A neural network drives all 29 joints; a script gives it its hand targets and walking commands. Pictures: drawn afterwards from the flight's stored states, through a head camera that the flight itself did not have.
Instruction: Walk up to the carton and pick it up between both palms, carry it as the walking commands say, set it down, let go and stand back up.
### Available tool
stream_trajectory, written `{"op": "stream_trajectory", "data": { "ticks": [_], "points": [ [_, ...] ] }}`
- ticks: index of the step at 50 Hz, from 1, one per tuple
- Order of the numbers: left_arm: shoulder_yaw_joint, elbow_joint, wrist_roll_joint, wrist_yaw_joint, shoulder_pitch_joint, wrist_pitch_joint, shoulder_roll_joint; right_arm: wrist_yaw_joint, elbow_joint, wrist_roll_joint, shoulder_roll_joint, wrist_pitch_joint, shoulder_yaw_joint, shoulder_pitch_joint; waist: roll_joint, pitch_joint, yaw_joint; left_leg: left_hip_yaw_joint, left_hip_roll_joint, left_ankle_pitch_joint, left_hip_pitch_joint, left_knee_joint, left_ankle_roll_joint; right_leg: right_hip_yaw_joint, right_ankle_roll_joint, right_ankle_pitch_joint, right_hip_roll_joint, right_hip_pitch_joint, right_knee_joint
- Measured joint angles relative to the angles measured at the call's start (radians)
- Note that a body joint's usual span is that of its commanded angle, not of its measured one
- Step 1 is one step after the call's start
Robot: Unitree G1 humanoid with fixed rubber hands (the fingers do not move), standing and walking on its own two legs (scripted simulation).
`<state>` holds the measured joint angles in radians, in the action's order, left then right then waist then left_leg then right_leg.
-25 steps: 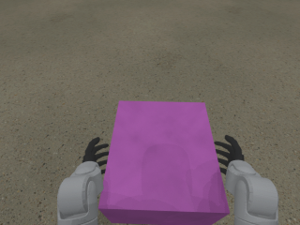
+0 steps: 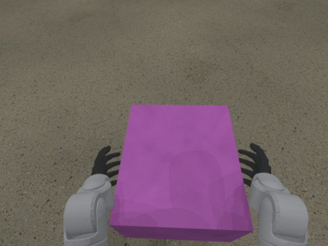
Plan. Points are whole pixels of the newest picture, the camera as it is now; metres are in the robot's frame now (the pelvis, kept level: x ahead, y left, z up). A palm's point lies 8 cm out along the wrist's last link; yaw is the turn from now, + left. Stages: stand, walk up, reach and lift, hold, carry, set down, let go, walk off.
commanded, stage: carry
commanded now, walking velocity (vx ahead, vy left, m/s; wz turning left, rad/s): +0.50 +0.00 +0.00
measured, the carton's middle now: (178, 169) +0.32 -0.01 +0.01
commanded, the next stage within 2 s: none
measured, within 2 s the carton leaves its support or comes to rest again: neither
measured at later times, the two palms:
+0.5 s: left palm (122, 96) +0.53 +0.16 +0.08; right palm (232, 92) +0.54 -0.18 +0.08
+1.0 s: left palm (141, 43) +0.82 +0.12 +0.10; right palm (227, 44) +0.81 -0.21 +0.09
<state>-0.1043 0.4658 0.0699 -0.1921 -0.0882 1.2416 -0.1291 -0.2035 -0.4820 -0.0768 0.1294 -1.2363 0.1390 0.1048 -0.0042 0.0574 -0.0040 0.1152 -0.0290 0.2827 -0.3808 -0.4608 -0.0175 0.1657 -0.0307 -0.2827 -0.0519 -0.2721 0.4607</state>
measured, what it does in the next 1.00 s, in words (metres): walks ahead: right foot, then left foot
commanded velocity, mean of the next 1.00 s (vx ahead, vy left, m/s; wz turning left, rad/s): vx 0.50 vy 0.00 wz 0.00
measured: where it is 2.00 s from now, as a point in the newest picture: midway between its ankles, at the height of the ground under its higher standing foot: (189, 135)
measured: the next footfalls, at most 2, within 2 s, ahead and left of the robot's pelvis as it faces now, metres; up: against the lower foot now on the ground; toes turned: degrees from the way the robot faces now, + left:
right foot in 0.24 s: +0.19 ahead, -0.11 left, +0.00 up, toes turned -10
left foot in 0.56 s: +0.50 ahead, +0.11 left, +0.00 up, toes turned +6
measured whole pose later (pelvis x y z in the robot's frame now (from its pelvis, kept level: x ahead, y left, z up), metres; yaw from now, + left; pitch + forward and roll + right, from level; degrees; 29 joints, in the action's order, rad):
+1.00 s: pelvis +0.56 -0.03 -0.01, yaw +0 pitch +2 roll +1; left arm -0.10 0.48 0.07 -0.19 -0.09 1.24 -0.13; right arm -0.20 -0.49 -0.08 0.13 -1.22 0.14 0.10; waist -0.02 0.06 -0.03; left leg 0.13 -0.05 0.39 -0.23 -0.71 0.01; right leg 0.17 -0.05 -0.14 -0.06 -0.40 0.52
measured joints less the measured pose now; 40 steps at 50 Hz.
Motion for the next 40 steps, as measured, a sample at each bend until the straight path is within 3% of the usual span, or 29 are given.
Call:
{"op": "stream_trajectory", "data": {
  "ticks": [2, 6, 12, 14, 17, 20, 25, 27, 29, 31, 34, 40],
  "points": [
    [-0.001, 0.01, 0.0, -0.001, 0.0, -0.003, 0.0, 0.0, -0.003, 0.007, 0.0, 0.008, 0.0, 0.0, 0.003, -0.001, 0.002, 0.004, 0.002, -0.128, 0.042, 0.02, -0.005, -0.002, 0.004, -0.043, -0.005, 0.028, 0.036],
    [-0.002, 0.013, 0.0, -0.001, 0.0, -0.008, 0.0, 0.0, -0.003, 0.011, 0.0, 0.016, 0.0, 0.0, 0.002, -0.002, 0.009, 0.016, 0.005, -0.036, 0.13, 0.051, -0.007, -0.033, 0.004, -0.105, -0.005, -0.026, 0.187],
    [-0.002, 0.014, -0.001, -0.001, 0.0, -0.008, 0.001, 0.0, -0.004, 0.01, 0.001, 0.015, 0.0, 0.0, -0.013, -0.004, 0.009, 0.018, 0.001, 0.055, 0.248, 0.07, 0.018, -0.02, 0.004, -0.072, -0.003, -0.102, 0.087],
    [0.002, 0.014, -0.002, -0.001, 0.0, -0.008, 0.001, 0.0, -0.005, 0.006, 0.0, 0.016, 0.001, -0.002, -0.029, -0.004, -0.005, 0.018, -0.02, 0.109, 0.25, -0.034, 0.027, 0.002, 0.004, 0.058, 0.002, -0.051, 0.067],
    [0.006, 0.014, -0.002, -0.001, 0.0, -0.014, 0.001, 0.0, -0.014, 0.004, -0.001, 0.016, 0.001, -0.002, -0.021, -0.004, -0.007, 0.02, -0.015, 0.159, 0.113, -0.355, 0.028, 0.021, 0.0, -0.043, -0.007, 0.009, 0.059],
    [0.006, 0.014, -0.002, -0.001, -0.001, -0.017, 0.0, 0.0, -0.017, 0.005, -0.001, 0.015, 0.001, -0.002, -0.003, -0.004, 0.004, 0.018, -0.003, 0.175, -0.049, -0.47, 0.028, 0.02, 0.0, -0.063, -0.009, 0.06, 0.0],
    [0.006, 0.014, -0.002, -0.001, 0.0, -0.016, 0.0, 0.0, -0.018, 0.003, 0.0, 0.015, 0.001, -0.003, 0.012, -0.02, 0.015, 0.016, -0.002, 0.116, -0.182, -0.243, 0.028, 0.007, 0.012, -0.123, -0.008, 0.177, -0.046],
    [0.006, 0.014, -0.004, -0.001, 0.0, -0.015, 0.0, 0.0, -0.018, 0.003, 0.0, 0.015, 0.001, -0.003, 0.014, -0.02, 0.015, 0.016, 0.006, -0.02, -0.155, -0.071, 0.028, 0.003, 0.028, -0.167, -0.006, 0.247, -0.044],
    [0.004, 0.017, -0.004, -0.001, 0.0, -0.017, 0.001, 0.0, -0.018, 0.007, 0.0, 0.018, 0.001, -0.004, 0.02, -0.02, 0.014, 0.018, 0.008, -0.249, -0.095, -0.027, -0.006, -0.012, 0.033, -0.208, -0.013, 0.29, 0.034],
    [0.002, 0.016, -0.004, -0.001, 0.0, -0.019, 0.001, 0.0, -0.015, 0.011, 0.0, 0.022, 0.001, -0.004, 0.036, -0.023, 0.01, 0.029, 0.015, -0.201, -0.05, -0.052, -0.032, -0.061, 0.033, -0.188, -0.019, 0.225, 0.243],
    [0.002, 0.017, -0.004, -0.001, -0.001, -0.015, 0.001, 0.0, -0.012, 0.01, 0.0, 0.021, 0.001, -0.003, 0.027, -0.023, 0.007, 0.03, 0.012, -0.142, 0.022, 0.008, -0.037, -0.096, 0.033, -0.19, 0.008, 0.061, 0.465],
    [0.002, 0.018, -0.004, -0.001, 0.0, -0.01, 0.001, 0.001, -0.009, 0.008, 0.001, 0.021, 0.001, -0.003, 0.001, -0.021, 0.003, 0.032, 0.009, -0.107, 0.174, 0.114, -0.018, -0.087, 0.033, -0.19, 0.008, -0.161, 0.38]
  ]
}}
